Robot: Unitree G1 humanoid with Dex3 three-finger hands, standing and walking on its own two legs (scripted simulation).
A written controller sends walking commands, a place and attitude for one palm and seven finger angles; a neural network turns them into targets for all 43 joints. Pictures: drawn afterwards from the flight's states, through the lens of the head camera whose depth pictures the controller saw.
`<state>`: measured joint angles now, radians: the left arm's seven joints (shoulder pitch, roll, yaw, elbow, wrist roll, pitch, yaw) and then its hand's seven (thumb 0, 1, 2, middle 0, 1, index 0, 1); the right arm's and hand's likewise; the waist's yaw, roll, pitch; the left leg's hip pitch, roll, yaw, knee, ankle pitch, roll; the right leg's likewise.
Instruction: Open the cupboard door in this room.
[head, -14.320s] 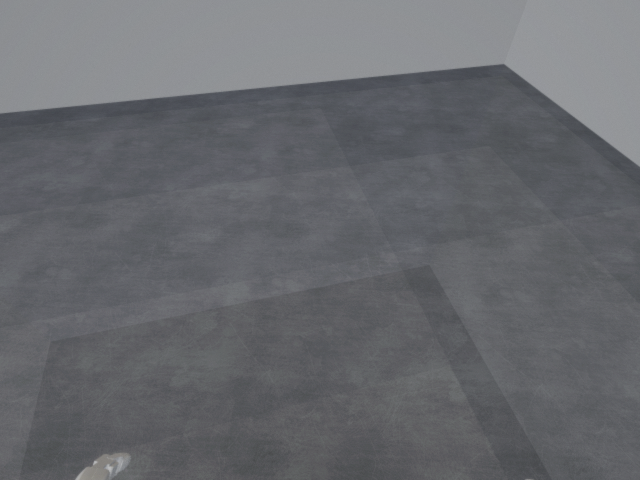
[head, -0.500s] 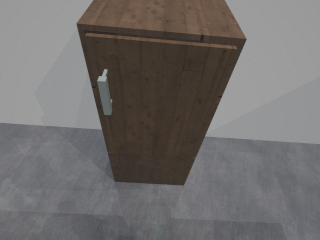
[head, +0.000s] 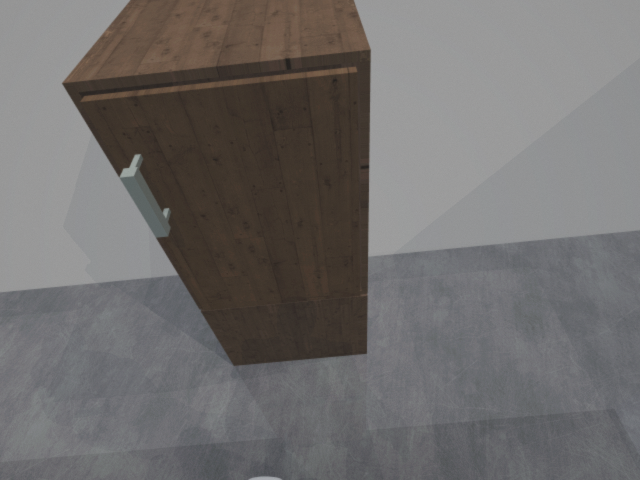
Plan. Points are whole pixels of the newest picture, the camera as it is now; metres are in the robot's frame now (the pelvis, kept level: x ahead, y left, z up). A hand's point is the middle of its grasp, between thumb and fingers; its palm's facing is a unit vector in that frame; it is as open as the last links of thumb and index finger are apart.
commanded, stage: come to a stop and stand still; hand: left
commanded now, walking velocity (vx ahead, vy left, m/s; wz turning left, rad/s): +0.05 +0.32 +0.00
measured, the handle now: (150, 196) +0.54 +0.34 +0.04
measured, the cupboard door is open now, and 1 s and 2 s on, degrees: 0 0 0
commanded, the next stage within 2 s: look again from close up in 0.88 s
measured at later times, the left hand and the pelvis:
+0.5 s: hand out of the picture -0.06 +0.25 -0.19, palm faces +0.11 -0.97 -0.21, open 7.4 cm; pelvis -0.03 +0.07 -0.01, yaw +2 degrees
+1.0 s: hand out of the picture +0.02 +0.27 -0.17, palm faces +0.02 -0.97 -0.23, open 7.3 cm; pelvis -0.01 +0.09 +0.00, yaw +1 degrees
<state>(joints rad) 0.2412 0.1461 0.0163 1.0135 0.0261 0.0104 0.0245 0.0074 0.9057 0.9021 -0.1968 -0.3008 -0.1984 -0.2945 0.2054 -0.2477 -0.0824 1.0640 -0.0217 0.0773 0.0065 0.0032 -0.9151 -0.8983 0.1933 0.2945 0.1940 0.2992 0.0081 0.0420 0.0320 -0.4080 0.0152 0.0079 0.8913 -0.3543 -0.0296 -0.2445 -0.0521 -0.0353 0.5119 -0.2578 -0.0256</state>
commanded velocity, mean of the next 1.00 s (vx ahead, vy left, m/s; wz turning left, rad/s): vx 0.01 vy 0.03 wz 0.00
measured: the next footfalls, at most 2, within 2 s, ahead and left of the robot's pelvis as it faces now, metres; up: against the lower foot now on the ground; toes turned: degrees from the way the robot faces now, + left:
left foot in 0.46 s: -0.02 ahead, +0.18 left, +0.00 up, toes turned +4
right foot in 0.76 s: +0.00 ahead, -0.02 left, +0.00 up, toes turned -2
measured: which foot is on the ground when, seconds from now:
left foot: up 0.00-0.44, down 0.46-1.00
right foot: down 0.00-0.46, up 0.48-0.74, down 0.76-1.00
